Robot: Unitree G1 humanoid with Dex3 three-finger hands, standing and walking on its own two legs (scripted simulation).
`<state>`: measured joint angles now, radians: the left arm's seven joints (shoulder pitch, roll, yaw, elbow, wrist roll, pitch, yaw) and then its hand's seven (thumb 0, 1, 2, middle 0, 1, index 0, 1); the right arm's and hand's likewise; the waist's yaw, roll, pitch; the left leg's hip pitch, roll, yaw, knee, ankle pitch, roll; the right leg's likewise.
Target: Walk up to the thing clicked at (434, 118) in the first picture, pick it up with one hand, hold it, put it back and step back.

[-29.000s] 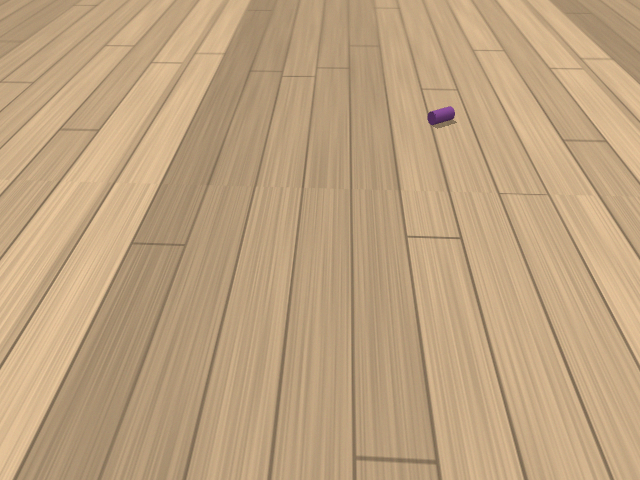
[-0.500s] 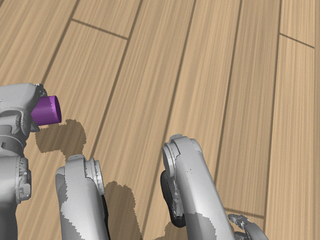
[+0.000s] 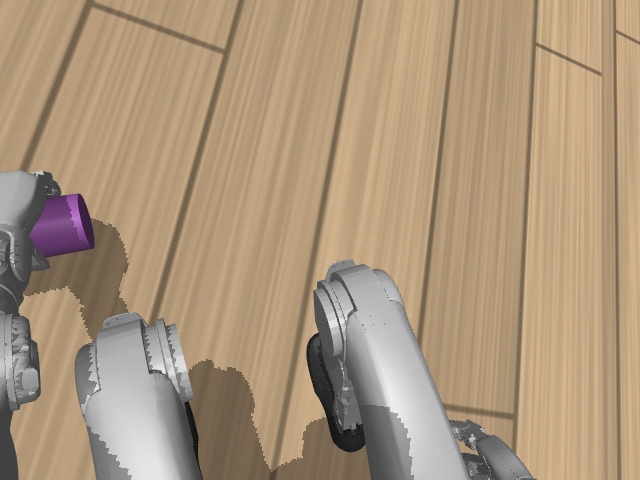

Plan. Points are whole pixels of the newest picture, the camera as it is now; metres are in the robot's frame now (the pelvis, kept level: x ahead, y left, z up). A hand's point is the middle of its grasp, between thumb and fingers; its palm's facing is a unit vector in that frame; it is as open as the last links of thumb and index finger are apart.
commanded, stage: rest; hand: left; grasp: from above
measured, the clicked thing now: (28, 230) +0.45 +0.28 -0.23
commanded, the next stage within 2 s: open in 1.02 s
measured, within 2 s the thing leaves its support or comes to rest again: rests again in 1.62 s
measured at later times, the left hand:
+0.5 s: hand (36, 228) +0.46 +0.28 -0.24, palm faces -0.46 -0.10 -0.88, open 10.2 cm
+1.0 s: hand (34, 229) +0.46 +0.28 -0.24, palm faces -0.45 -0.12 -0.89, open 10.1 cm
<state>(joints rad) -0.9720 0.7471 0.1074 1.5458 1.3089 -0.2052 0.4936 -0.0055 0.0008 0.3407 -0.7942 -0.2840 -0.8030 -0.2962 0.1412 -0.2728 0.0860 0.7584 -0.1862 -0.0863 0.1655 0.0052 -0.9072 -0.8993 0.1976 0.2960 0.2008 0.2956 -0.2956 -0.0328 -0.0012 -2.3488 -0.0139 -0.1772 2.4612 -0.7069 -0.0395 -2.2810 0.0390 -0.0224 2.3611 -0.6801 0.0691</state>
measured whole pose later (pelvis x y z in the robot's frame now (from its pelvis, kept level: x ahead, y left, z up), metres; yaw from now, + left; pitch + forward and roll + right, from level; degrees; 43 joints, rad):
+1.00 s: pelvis +0.00 +0.01 -0.02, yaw -4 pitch +28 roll -13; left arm -1.03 0.91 0.16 1.75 1.35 -0.23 0.62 0.00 0.04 0.22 -0.85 -0.19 -0.86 -0.20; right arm 0.12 -0.32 0.21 0.73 -0.28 -0.19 0.26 0.00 -0.90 -0.90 0.20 0.30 0.20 0.30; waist -0.37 -0.08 0.09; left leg -2.36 -0.01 -0.24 2.56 -0.72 -0.02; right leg -2.26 0.06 -0.08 2.39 -0.67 0.07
